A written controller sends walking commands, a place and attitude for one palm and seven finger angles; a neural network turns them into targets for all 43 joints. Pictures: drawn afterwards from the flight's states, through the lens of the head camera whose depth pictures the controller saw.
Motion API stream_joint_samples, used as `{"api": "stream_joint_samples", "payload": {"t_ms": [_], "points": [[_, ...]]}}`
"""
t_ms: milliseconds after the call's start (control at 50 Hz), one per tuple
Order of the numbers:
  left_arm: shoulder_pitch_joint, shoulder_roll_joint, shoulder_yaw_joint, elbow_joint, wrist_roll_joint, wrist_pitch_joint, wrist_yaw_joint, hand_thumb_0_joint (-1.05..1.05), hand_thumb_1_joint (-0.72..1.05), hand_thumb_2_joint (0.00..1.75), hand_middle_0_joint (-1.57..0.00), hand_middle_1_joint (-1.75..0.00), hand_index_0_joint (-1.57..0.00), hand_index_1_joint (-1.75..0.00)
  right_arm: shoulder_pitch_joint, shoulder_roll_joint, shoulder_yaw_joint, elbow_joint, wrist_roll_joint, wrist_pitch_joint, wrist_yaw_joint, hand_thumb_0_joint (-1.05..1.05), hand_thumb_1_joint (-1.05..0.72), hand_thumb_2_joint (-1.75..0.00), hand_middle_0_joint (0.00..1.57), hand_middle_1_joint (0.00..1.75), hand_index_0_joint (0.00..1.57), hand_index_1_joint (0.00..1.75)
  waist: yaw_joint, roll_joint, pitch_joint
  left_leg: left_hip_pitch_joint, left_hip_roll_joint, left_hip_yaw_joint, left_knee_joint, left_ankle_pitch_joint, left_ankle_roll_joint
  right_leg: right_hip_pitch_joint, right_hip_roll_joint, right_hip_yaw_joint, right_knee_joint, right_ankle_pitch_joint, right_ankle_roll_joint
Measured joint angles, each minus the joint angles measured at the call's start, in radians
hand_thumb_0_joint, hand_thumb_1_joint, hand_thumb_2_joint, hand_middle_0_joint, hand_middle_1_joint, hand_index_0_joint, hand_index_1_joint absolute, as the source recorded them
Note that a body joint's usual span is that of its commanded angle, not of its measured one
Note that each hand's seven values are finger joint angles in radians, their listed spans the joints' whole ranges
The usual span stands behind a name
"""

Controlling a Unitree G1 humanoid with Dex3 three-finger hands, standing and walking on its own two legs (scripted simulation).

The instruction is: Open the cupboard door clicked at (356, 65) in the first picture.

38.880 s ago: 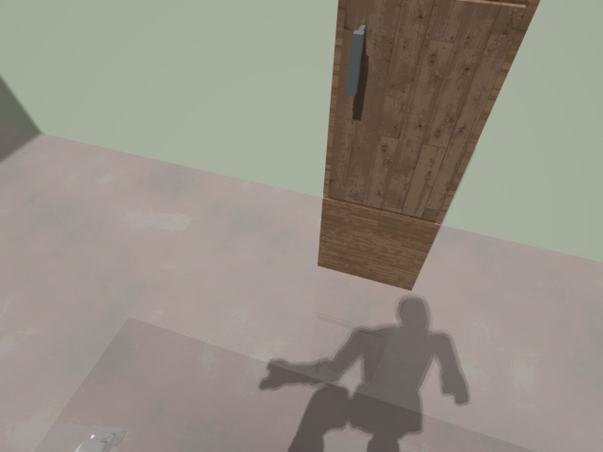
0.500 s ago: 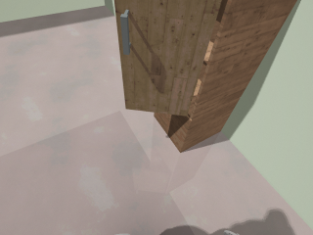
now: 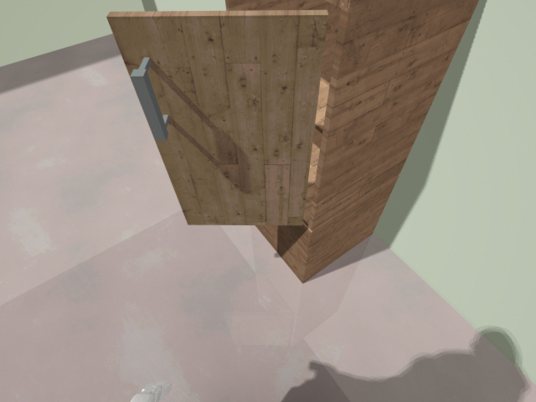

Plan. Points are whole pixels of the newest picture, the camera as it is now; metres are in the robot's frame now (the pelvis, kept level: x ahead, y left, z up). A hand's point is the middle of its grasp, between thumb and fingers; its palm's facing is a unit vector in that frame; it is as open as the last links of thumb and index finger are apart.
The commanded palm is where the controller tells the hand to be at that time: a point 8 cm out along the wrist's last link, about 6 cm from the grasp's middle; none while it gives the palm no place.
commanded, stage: come to a stop and stand still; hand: left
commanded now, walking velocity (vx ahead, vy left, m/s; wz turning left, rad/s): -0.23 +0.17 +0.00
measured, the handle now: (154, 100) +0.59 +0.22 +0.12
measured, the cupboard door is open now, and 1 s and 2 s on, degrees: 54 54 54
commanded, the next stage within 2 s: look again from close up in 0.98 s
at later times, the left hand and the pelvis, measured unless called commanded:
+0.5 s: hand out of the picture -0.02 +0.27 -0.18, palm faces +0.07 -0.98 -0.21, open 7.4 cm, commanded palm none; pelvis -0.02 +0.08 +0.01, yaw +0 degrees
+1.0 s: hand out of the picture -0.04 +0.22 -0.17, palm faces +0.00 -0.99 -0.16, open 7.4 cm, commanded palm none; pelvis -0.04 +0.06 +0.01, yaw -1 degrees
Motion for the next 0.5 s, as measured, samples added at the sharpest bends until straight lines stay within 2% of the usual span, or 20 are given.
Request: {"api": "stream_joint_samples", "payload": {"t_ms": [80, 140, 180, 220, 240, 260, 320, 400, 440, 500], "points": [[-0.004, 0.003, 0.022, -0.02, -0.003, 0.01, 0.009, -0.02, 0.93, 0.9, -0.2, -0.3, -0.2, -0.3, -0.076, -0.011, -0.014, -0.042, -0.004, 0.019, 0.01, 0.0, -0.91, -0.9, 0.2, 0.3, 0.19, 0.3, 0.028, -0.021, 0.004, -0.082, -0.006, -0.023, 0.038, 0.054, -0.014, 0.011, -0.011, 0.0, -0.043, 0.028, 0.008], [0.004, 0.021, 0.03, -0.023, 0.007, 0.025, 0.007, -0.02, 0.93, 0.9, -0.2, -0.3, -0.2, -0.3, -0.128, -0.028, -0.026, -0.08, -0.009, 0.023, 0.016, 0.0, -0.91, -0.9, 0.2, 0.3, 0.19, 0.3, 0.042, -0.032, 0.0, -0.103, -0.007, -0.027, 0.014, 0.091, -0.017, 0.005, -0.02, 0.003, -0.052, 0.042, 0.022], [0.017, 0.037, 0.036, -0.021, 0.013, 0.034, 0.005, -0.01, 0.93, 0.9, -0.2, -0.3, -0.2, -0.3, -0.15, -0.038, -0.032, -0.105, -0.011, 0.017, 0.019, 0.0, -0.91, -0.9, 0.2, 0.3, 0.19, 0.3, 0.046, -0.041, -0.008, -0.087, -0.006, -0.024, -0.05, 0.123, -0.014, -0.005, -0.027, 0.003, -0.044, 0.043, 0.034], [0.035, 0.054, 0.042, -0.015, 0.015, 0.043, 0.002, -0.01, 0.92, 0.9, -0.2, -0.3, -0.2, -0.3, -0.157, -0.047, -0.033, -0.125, -0.014, 0.004, 0.02, 0.0, -0.91, -0.9, 0.19, 0.3, 0.19, 0.3, 0.05, -0.05, -0.021, -0.034, -0.005, -0.014, -0.182, 0.2, -0.009, -0.022, -0.035, 0.005, -0.015, 0.033, 0.05], [0.049, 0.058, 0.043, -0.015, 0.013, 0.049, 0.001, -0.01, 0.92, 0.9, -0.2, -0.3, -0.2, -0.3, -0.151, -0.055, -0.032, -0.137, -0.016, -0.006, 0.021, 0.0, -0.91, -0.9, 0.19, 0.3, 0.19, 0.3, 0.051, -0.042, -0.034, 0.0, 0.003, -0.021, -0.269, 0.24, 0.0, -0.039, -0.031, 0.002, 0.013, 0.02, 0.058], [0.055, 0.066, 0.045, -0.011, 0.009, 0.056, -0.001, 0.0, 0.92, 0.9, -0.2, -0.3, -0.2, -0.3, -0.149, -0.055, -0.033, -0.141, -0.02, -0.015, 0.019, 0.0, -0.91, -0.9, 0.19, 0.3, 0.19, 0.3, 0.05, -0.046, -0.04, -0.003, -0.002, -0.025, -0.279, 0.251, 0.019, -0.058, -0.036, 0.005, 0.054, -0.02, 0.062], [0.084, 0.089, 0.054, -0.001, 0.005, 0.078, -0.003, 0.0, 0.91, 0.9, -0.2, -0.3, -0.2, -0.3, -0.141, -0.039, -0.018, -0.148, -0.035, -0.013, 0.01, 0.0, -0.91, -0.9, 0.19, 0.3, 0.19, 0.3, 0.067, -0.076, -0.045, 0.003, -0.025, -0.008, -0.28, 0.248, 0.076, -0.097, -0.017, 0.084, 0.207, -0.186, 0.043], [0.123, 0.095, 0.053, 0.023, 0.007, 0.083, -0.008, 0.0, 0.91, 0.9, -0.2, -0.3, -0.19, -0.29, -0.128, -0.022, 0.004, -0.144, -0.035, -0.023, -0.004, 0.0, -0.91, -0.9, 0.2, 0.3, 0.19, 0.3, 0.08, -0.072, -0.056, 0.034, -0.043, 0.002, -0.373, 0.298, 0.096, -0.101, 0.012, 0.14, 0.355, -0.2, 0.036], [0.143, 0.093, 0.048, 0.036, 0.004, 0.079, -0.008, 0.0, 0.91, 0.9, -0.19, -0.3, -0.19, -0.29, -0.126, -0.013, 0.012, -0.137, -0.031, -0.03, -0.007, 0.0, -0.91, -0.9, 0.2, 0.3, 0.2, 0.3, 0.085, -0.068, -0.058, 0.047, -0.053, 0.01, -0.416, 0.322, 0.103, -0.075, 0.014, 0.148, 0.35, -0.198, 0.04], [0.168, 0.083, 0.035, 0.054, 0.001, 0.075, -0.007, 0.01, 0.91, 0.9, -0.19, -0.3, -0.19, -0.29, -0.125, -0.006, 0.012, -0.126, -0.026, -0.039, -0.012, 0.0, -0.92, -0.9, 0.2, 0.3, 0.2, 0.3, 0.083, -0.058, -0.06, 0.058, -0.064, 0.022, -0.456, 0.346, 0.11, -0.006, 0.009, 0.142, 0.25, -0.215, 0.045]]}}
